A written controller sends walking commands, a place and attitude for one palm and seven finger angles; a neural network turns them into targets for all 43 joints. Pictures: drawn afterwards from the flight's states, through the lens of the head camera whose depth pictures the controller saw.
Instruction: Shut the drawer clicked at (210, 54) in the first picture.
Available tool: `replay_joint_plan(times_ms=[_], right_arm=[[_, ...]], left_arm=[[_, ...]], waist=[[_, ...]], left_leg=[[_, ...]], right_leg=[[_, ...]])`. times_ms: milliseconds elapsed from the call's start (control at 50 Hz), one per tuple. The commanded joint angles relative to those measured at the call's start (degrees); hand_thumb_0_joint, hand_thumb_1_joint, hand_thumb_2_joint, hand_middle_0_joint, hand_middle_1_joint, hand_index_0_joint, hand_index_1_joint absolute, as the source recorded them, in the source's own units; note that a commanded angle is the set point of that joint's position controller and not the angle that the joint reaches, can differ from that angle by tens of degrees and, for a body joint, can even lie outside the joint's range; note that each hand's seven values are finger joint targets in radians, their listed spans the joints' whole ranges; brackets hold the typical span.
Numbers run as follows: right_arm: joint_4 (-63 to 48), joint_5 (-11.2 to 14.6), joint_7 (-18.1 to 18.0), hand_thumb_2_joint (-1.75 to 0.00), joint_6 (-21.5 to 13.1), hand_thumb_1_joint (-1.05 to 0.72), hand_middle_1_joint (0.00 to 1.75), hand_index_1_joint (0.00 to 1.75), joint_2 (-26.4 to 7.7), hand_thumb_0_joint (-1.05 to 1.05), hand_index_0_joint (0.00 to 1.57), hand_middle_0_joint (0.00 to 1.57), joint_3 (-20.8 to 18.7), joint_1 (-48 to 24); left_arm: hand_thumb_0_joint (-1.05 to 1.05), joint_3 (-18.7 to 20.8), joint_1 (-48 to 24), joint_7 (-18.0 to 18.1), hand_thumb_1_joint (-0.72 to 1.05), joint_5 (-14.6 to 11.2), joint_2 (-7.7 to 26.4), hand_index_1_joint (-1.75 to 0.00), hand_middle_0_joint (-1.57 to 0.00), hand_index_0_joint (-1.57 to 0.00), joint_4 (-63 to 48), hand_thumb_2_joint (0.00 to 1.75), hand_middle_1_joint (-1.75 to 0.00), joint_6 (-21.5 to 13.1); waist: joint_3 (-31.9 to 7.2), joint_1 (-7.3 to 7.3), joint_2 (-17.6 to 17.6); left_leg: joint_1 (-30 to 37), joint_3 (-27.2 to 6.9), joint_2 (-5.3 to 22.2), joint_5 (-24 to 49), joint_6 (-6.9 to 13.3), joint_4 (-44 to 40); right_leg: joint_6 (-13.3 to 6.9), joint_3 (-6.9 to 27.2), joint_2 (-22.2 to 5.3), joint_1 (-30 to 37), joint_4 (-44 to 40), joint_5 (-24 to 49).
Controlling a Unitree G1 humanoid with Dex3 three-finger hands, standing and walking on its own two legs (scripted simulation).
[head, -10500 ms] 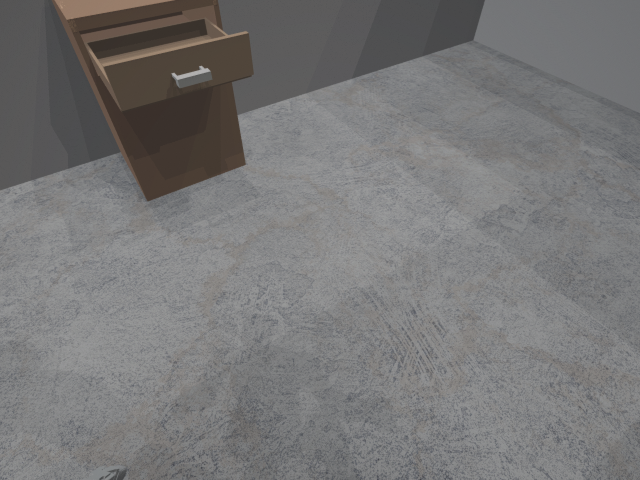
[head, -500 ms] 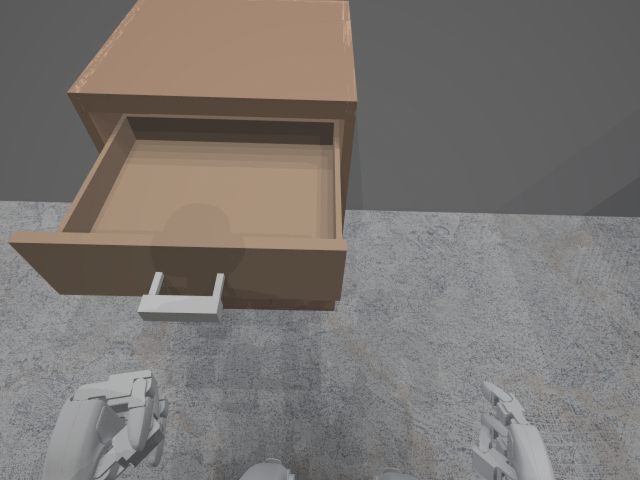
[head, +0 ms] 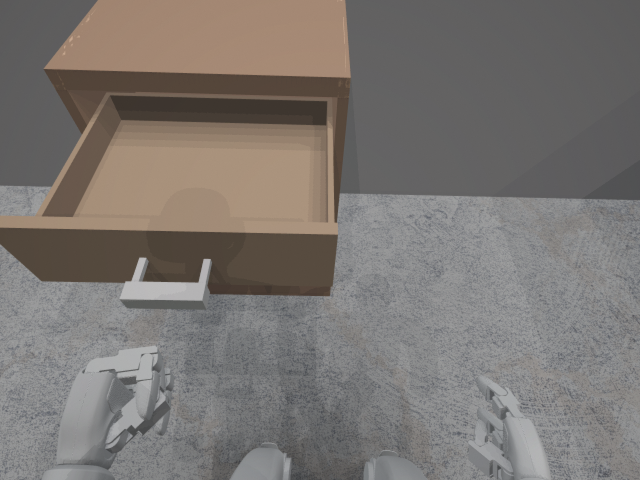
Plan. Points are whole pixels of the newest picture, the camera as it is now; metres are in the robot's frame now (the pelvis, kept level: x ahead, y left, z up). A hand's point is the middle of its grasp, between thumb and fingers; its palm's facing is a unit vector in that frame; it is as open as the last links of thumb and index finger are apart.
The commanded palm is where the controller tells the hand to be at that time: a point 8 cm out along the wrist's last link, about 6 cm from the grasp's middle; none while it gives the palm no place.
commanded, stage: bring the fist close to the handle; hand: left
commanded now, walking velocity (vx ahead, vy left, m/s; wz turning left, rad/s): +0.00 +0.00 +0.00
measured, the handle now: (170, 280) +0.37 +0.24 -0.01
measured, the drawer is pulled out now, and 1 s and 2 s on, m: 0.30 0.30 0.25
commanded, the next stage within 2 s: push the drawer shut in 1.04 s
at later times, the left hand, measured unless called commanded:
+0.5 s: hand (179, 375) +0.24 +0.18 +0.00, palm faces +0.02 -1.00 -0.04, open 3.3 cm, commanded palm +0.22 +0.24 +0.00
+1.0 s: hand (191, 365) +0.26 +0.18 -0.01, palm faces +0.03 -1.00 -0.05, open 3.3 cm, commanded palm +0.24 +0.23 -0.01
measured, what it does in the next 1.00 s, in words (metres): stands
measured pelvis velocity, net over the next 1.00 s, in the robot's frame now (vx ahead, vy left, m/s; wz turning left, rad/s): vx -0.02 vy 0.01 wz -0.02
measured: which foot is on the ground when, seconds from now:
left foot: down 0.00-1.00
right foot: down 0.00-1.00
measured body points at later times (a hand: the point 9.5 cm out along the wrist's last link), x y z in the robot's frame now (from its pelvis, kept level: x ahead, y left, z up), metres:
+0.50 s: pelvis -0.01 +0.00 -0.03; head +0.08 +0.01 +0.41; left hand +0.23 +0.24 +0.01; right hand +0.17 -0.24 -0.11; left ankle +0.01 +0.11 -0.65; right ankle +0.01 -0.10 -0.65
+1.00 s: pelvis -0.02 +0.01 -0.04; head +0.09 +0.02 +0.40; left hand +0.25 +0.23 -0.01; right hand +0.16 -0.23 -0.13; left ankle +0.01 +0.11 -0.65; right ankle +0.01 -0.10 -0.65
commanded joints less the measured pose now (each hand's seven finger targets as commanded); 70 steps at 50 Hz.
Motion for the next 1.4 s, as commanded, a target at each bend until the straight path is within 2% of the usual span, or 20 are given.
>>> replay_joint_plan(times_ms=[0, 160, 220, 320, 400, 440, 480, 540, 720, 780, 900, 980, 1020, 1080, 1120, 1200, 1240, 1320, 1340, 1380], right_arm=[[-8.84, -0.1, -0.54, -0.9, -3.0, -0.9, 0.3, 0.3, -7.06, 0.0, 0.2, 0.2, -3.32, -2.87], [-7.56, -0.45, -0.59, -0.9, -2.84, -0.9, 0.3, 0.3, -7.74, 0.0, 0.2, 0.2, -3.41, -2.84], [-6.99, -0.48, -0.59, -0.9, -3.06, -0.9, 0.3, 0.3, -8.06, 0.0, 0.2, 0.2, -3.35, -2.66], [-6.29, -0.43, -0.51, -0.9, -2.71, -0.9, 0.3, 0.3, -8.72, 0.0, 0.2, 0.2, -3.38, -2.57], [-6.17, -0.52, -0.35, -0.9, -2.26, -0.9, 0.3, 0.3, -8.88, 0.0, 0.2, 0.2, -3.29, -2.58], [-6.34, -0.59, 0.0, -0.9, -2.16, -0.9, 0.3, 0.3, -8.81, 0.0, 0.2, 0.2, -3.26, -2.58], [-6.17, -0.73, 0.15, -0.9, -1.69, -0.9, 0.3, 0.3, -8.98, 0.0, 0.2, 0.2, -3.35, -2.65], [-5.98, -0.89, 0.46, -0.9, -1.25, -0.9, 0.3, 0.3, -9.19, 0.0, 0.2, 0.2, -3.16, -2.94], [-6.98, -0.96, 0.97, -0.9, 0.08, -0.9, 0.3, 0.3, -9.43, 0.0, 0.2, 0.2, -3.27, -3.12], [-6.96, -0.88, 0.96, -0.9, 0.92, -0.9, 0.3, 0.3, -9.56, 0.0, 0.2, 0.2, -3.05, -2.92], [-7.22, -0.9, 0.87, -0.9, 1.3, -0.9, 0.3, 0.3, -9.22, 0.0, 0.2, 0.2, -3.0, -3.04], [-6.69, -1.02, 0.72, -0.9, 1.51, -0.9, 0.3, 0.3, -9.38, 0.0, 0.2, 0.2, -2.86, -2.77], [-7.01, -1.02, 0.79, -0.9, 1.74, -0.9, 0.3, 0.3, -9.21, 0.0, 0.2, 0.2, -2.94, -2.76], [-7.36, -0.96, 0.92, -0.9, 1.72, -0.9, 0.3, 0.3, -9.0, 0.0, 0.2, 0.2, -3.06, -2.67], [-7.45, -0.96, 1.11, -0.9, 1.96, -0.9, 0.3, 0.3, -8.81, 0.0, 0.2, 0.2, -3.04, -2.55], [-6.1, -1.17, 0.73, -0.9, 2.24, -0.9, 0.3, 0.3, -9.16, 0.0, 0.2, 0.2, -2.85, -2.76], [-5.34, -1.18, 0.5, -0.9, 1.98, -0.9, 0.3, 0.3, -9.33, 0.0, 0.2, 0.2, -2.94, -2.61], [-5.33, -1.06, 0.4, -0.9, 2.08, -0.9, 0.3, 0.3, -9.52, 0.0, 0.2, 0.2, -3.07, -2.24], [-5.3, -0.95, 0.47, -0.9, 2.25, -0.9, 0.3, 0.3, -9.47, 0.0, 0.2, 0.2, -2.94, -2.37], [-5.02, -0.88, 0.46, -0.9, 2.53, -0.9, 0.3, 0.3, -9.64, 0.0, 0.2, 0.2, -2.9, -1.85]], left_arm=[[0.0, 3.94, 1.38, 0.14, 0.9, -0.8, 4.4, -1.6, -1.4, -1.4, -9.39, 0.9, -1.6, -4.23], [0.0, 6.42, -5.11, -0.37, 0.9, -1.48, 6.41, -1.6, -1.4, -1.4, -5.15, 0.9, -1.6, -6.68], [0.0, 6.22, -8.7, -0.96, 0.9, -1.49, 6.76, -1.6, -1.4, -1.4, -4.62, 0.9, -1.6, -7.89], [0.0, 6.39, -12.49, -2.06, 0.9, -1.88, 7.14, -1.6, -1.4, -1.4, -1.22, 0.9, -1.6, -7.36], [0.0, 7.4, -14.53, -1.89, 0.9, -1.83, 7.89, -1.6, -1.4, -1.4, 0.57, 0.9, -1.6, -7.13], [0.0, 5.76, -15.3, -1.74, 0.9, -1.67, 6.58, -1.6, -1.4, -1.4, 0.03, 0.9, -1.6, -7.25], [0.0, 6.57, -14.93, -1.21, 0.9, -1.53, 7.35, -1.6, -1.4, -1.4, 2.02, 0.9, -1.6, -6.78], [0.0, 5.36, -19.47, -0.73, 0.9, -0.92, 6.5, -1.6, -1.4, -1.4, 3.16, 0.9, -1.6, -7.22], [0.0, 4.11, -20.43, 0.71, 0.9, -0.06, 6.54, -1.6, -1.4, -1.4, -0.54, 0.9, -1.6, -7.49], [0.0, 4.57, -20.06, 1.78, 0.9, 0.37, 7.07, -1.6, -1.4, -1.4, 1.66, 0.9, -1.6, -6.06], [0.0, 2.7, -20.49, 2.57, 0.9, 0.99, 5.09, -1.6, -1.4, -1.4, 0.87, 0.9, -1.6, -6.63], [0.0, 2.34, -23.13, 2.83, 0.9, 1.48, 5.81, -1.6, -1.4, -1.4, 1.62, 0.9, -1.6, -6.49], [0.0, 3.54, -21.03, 2.87, 0.9, 1.34, 6.15, -1.6, -1.4, -1.4, 2.2, 0.9, -1.6, -6.45], [0.0, 3.0, -18.84, 3.05, 0.9, 1.16, 5.68, -1.6, -1.4, -1.4, 0.26, 0.9, -1.6, -6.69], [0.0, 2.99, -17.34, 3.02, 0.9, 1.09, 5.57, -1.6, -1.4, -1.4, -0.28, 0.9, -1.6, -6.77], [0.0, 2.49, -26.14, 3.38, 0.9, 1.97, 5.57, -1.6, -1.4, -1.4, 2.78, 0.9, -1.6, -7.17], [0.0, 3.81, -29.65, 3.25, 0.9, 1.73, 6.7, -1.6, -1.4, -1.4, 3.6, 0.9, -1.6, -7.71], [0.0, 5.68, -28.24, 2.05, 0.9, 0.91, 8.28, -1.6, -1.4, -1.4, 3.98, 0.9, -1.6, -7.2], [0.0, 3.91, -29.57, 1.66, 0.9, 0.97, 7.03, -1.6, -1.4, -1.4, 4.33, 0.9, -1.6, -6.66], [0.0, 4.63, -30.19, 1.43, 0.9, 0.75, 7.59, -1.6, -1.4, -1.4, 6.76, 0.9, -1.6, -5.56]], waist=[[-10.58, -0.11, -0.32], [-11.37, -0.61, -1.58], [-13.0, -0.76, 0.93], [-14.35, -1.2, -0.34], [-15.94, -0.56, 0.17], [-16.8, -0.36, 1.96], [-16.71, -0.53, -0.19], [-15.46, -1.14, 1.11], [-21.3, -0.14, 1.88], [-18.4, -0.86, 0.17], [-18.91, -0.64, 0.45], [-17.51, -1.68, 0.42], [-18.29, -0.53, 0.79], [-20.58, -0.27, 0.63], [-19.81, -0.08, 1.18], [-16.44, -2.44, -0.61], [-17.24, -2.33, 0.8], [-21.85, -0.66, 2.54], [-21.65, -1.47, 2.27], [-20.73, -1.66, 1.19]], left_leg=[[4.51, -0.65, -1.05, 16.89, 0.53, -9.35], [-0.04, -0.56, -1.06, 14.3, 0.66, -6.31], [0.27, -0.7, -0.97, 14.4, 0.68, -5.46], [-1.21, -0.92, -0.83, 14.37, 0.83, -4.14], [-1.96, -1.07, -0.85, 14.57, 0.84, -3.62], [-0.88, -1.2, -0.84, 16.03, 0.64, -3.68], [-1.97, -1.37, -0.78, 16.22, 0.77, -3.07], [-3.25, -1.42, -0.9, 13.31, 0.58, -2.36], [-0.44, -2.28, -0.64, 16.02, 0.32, -2.57], [-2.95, -2.36, -0.7, 13.04, 0.54, -2.6], [-1.7, -2.48, -0.79, 12.9, 0.35, -2.98], [-2.44, -2.6, -0.76, 11.79, 0.48, -2.62], [-2.07, -2.21, -0.9, 12.99, 0.28, -2.86], [-0.55, -2.31, -0.74, 16.76, 0.25, -2.72], [-0.27, -2.13, -0.73, 17.78, -0.03, -2.95], [-3.56, -2.12, -0.84, 13.14, 0.58, -1.47], [-3.25, -2.03, -0.95, 12.2, 0.45, -1.19], [-0.51, -1.68, -0.93, 17.13, 0.23, -1.77], [0.07, -1.77, -0.85, 17.69, 0.33, -1.75], [-1.02, -1.79, -0.81, 17.25, 0.49, -1.87]], right_leg=[[0.64, 3.74, 0.86, 9.28, -8.75, 13.64], [0.78, 4.98, 0.65, 6.59, -7.01, 10.84], [0.49, 4.78, 0.75, 4.5, -5.57, 10.47], [0.65, 4.77, 0.84, 3.25, -4.21, 10.7], [0.43, 4.71, 0.93, 2.82, -2.98, 10.55], [0.27, 4.18, 0.85, 2.08, -2.09, 11.97], [0.3, 4.0, 1.1, 1.56, -1.57, 12.23], [0.31, 3.96, 0.9, -1.6, -0.86, 9.22], [0.01, 3.33, 0.84, -2.04, 1.12, 10.47], [0.17, 3.21, 1.07, -2.74, 0.4, 8.26], [0.03, 3.03, 0.98, -3.1, 0.42, 7.94], [0.12, 3.07, 1.0, -4.19, 0.23, 7.31], [0.0, 3.23, 0.97, -2.77, 0.23, 8.36], [-0.06, 3.09, 1.03, -1.37, 0.79, 11.56], [-0.06, 2.94, 0.92, -1.06, 0.81, 12.7], [0.26, 3.48, 1.05, -3.77, 0.42, 9.37], [0.2, 3.67, 0.94, -4.52, 0.38, 8.37], [-0.05, 3.91, 0.83, -1.0, 0.64, 12.93], [0.09, 3.81, 0.86, -1.37, 0.48, 13.63], [0.18, 3.86, 0.97, -0.92, 0.1, 13.41]])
